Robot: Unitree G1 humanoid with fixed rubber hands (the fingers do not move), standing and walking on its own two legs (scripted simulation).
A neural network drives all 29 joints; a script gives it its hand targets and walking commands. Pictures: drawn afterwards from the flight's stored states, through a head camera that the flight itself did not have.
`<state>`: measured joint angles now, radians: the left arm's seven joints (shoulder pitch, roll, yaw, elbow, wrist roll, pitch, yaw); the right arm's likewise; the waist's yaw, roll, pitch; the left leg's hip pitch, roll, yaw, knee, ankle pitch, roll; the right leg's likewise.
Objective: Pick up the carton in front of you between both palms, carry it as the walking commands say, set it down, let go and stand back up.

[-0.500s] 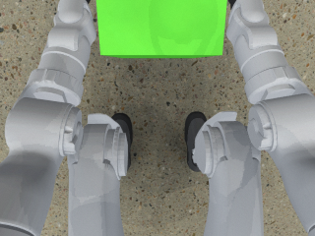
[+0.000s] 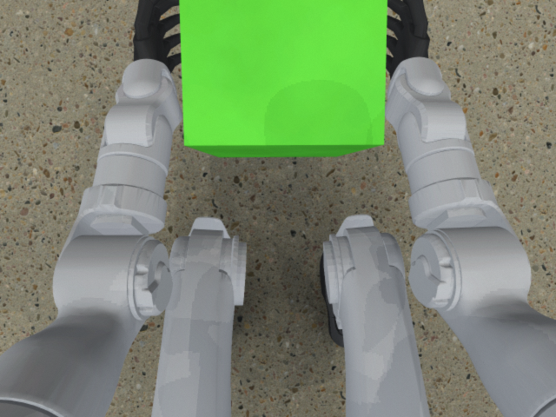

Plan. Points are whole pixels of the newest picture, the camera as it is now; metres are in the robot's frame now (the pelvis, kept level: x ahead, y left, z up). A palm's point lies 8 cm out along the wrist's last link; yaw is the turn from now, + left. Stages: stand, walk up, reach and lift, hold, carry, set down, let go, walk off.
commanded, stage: reach and lift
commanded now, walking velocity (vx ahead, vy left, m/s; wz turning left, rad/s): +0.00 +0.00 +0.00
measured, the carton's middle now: (280, 79) +0.52 +0.00 -0.16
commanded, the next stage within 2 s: none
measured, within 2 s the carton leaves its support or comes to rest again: neither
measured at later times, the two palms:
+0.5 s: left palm (70, 21) +0.48 +0.15 +0.08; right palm (506, 19) +0.48 -0.15 +0.08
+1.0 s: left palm out of the picture +0.43 +0.15 +0.24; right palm out of the picture +0.44 -0.15 +0.24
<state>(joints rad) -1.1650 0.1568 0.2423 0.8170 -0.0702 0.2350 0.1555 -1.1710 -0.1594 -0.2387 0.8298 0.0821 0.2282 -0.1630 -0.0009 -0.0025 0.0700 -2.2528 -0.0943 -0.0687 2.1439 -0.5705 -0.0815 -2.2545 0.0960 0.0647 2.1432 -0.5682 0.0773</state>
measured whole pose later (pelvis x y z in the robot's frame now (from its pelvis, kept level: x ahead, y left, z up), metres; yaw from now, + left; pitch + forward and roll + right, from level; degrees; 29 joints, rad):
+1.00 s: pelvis +0.06 +0.00 +0.28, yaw +0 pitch +28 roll +0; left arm -0.56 -0.09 0.35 0.65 0.17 0.30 0.06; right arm -0.56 0.09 -0.36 0.66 -0.16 0.29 -0.07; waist 0.00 0.00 -0.24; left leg -1.22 -0.09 -0.12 1.20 -0.46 -0.04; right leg -1.23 0.09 0.12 1.20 -0.46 0.04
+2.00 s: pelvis +0.09 +0.00 +0.39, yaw +0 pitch -3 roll +0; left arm -0.32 -0.16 0.30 0.38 0.28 0.61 -0.01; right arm -0.33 0.16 -0.30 0.39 -0.28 0.61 0.01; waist 0.00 0.00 0.00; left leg -0.18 -0.05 -0.14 0.46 -0.22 -0.01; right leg -0.18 0.05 0.14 0.46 -0.22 0.01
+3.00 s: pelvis +0.09 +0.00 +0.40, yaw +0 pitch -7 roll +0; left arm -0.28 -0.15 0.24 0.24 0.26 0.76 -0.01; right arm -0.28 0.15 -0.24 0.24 -0.27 0.75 0.01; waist 0.00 0.00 0.02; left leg -0.06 -0.04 -0.14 0.37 -0.19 -0.01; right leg -0.06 0.04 0.14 0.37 -0.19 0.01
